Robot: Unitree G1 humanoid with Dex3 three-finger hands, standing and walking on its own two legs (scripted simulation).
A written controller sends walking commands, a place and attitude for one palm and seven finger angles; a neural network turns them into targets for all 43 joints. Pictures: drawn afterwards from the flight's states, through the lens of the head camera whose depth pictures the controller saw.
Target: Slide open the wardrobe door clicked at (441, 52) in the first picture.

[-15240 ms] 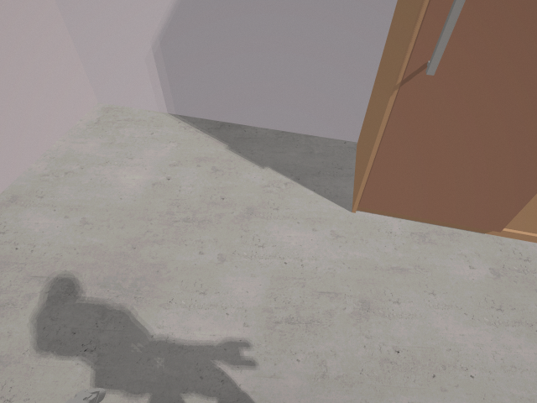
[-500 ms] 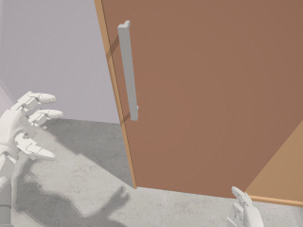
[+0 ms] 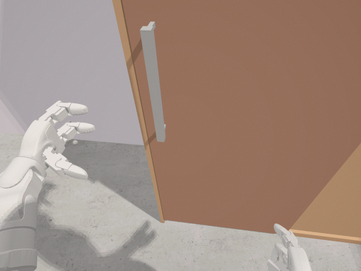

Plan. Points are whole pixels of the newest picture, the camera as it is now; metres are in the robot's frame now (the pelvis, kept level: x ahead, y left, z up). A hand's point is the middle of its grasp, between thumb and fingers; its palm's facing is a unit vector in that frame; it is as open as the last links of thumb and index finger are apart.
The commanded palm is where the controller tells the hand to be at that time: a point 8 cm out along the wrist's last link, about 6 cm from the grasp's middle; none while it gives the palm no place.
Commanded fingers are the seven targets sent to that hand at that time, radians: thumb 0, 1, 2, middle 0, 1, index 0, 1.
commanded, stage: move the hooked fingers beside the handle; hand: left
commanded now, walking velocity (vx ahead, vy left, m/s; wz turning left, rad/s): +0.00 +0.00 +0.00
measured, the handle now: (157, 90) +0.51 +0.12 +0.16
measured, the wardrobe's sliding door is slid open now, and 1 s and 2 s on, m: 0.00 0.00 0.00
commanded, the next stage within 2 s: none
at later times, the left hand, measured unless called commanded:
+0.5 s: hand (99, 124) +0.36 +0.22 +0.16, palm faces -0.02 -1.00 -0.03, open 14.0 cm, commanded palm +0.34 +0.26 +0.16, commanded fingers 0.00 -0.50 0.30 -0.30 -1.20 -0.30 -1.20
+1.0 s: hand (116, 111) +0.41 +0.19 +0.16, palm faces -0.03 -1.00 -0.01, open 14.0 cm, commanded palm +0.39 +0.24 +0.16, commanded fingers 0.00 -0.50 0.30 -0.30 -1.20 -0.30 -1.20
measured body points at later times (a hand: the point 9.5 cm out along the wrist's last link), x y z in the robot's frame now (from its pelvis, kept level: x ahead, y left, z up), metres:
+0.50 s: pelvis +0.01 +0.00 +0.00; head +0.00 -0.01 +0.45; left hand +0.36 +0.27 +0.17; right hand +0.17 -0.24 -0.09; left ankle +0.01 +0.11 -0.74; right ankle -0.01 -0.10 -0.74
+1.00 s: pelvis +0.01 +0.00 +0.00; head +0.01 -0.01 +0.45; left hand +0.41 +0.25 +0.16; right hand +0.13 -0.25 -0.10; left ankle +0.01 +0.11 -0.74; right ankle -0.01 -0.10 -0.74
